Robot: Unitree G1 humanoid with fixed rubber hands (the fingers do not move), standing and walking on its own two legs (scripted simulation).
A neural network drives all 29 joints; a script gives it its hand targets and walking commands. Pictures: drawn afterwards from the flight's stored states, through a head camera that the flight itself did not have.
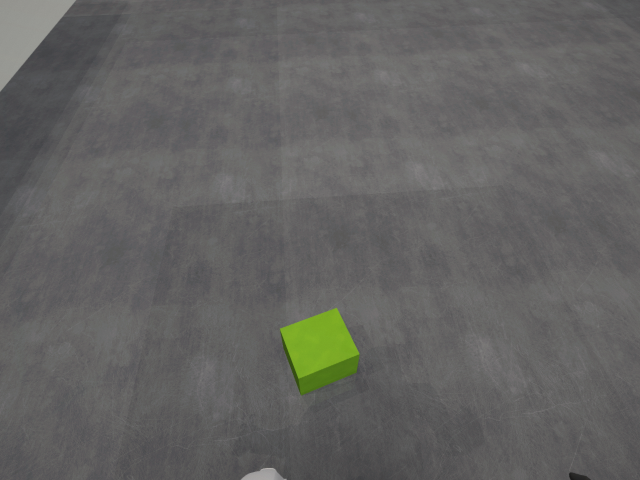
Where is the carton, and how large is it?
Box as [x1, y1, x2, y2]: [280, 308, 359, 394]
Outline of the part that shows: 336,308 280,328 283,347 301,394 356,372 359,354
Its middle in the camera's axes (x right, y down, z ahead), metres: +0.00 +0.33 +1.20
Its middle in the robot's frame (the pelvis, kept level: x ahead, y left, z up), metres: +0.57 +0.03 -0.67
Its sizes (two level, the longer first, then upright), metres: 0.187 0.163 0.143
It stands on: the floor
